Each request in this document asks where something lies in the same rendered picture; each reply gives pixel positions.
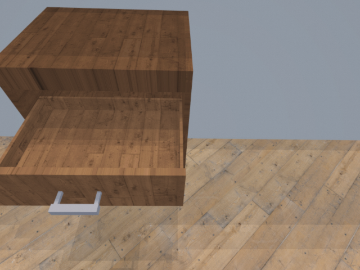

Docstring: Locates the drawer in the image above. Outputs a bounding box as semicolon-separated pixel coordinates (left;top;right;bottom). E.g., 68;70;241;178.
0;96;186;206

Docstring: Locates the handle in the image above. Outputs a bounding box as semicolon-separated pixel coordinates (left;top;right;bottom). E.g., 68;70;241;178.
48;191;102;215

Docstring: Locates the cabinet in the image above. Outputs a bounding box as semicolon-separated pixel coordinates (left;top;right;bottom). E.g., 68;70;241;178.
0;7;193;168

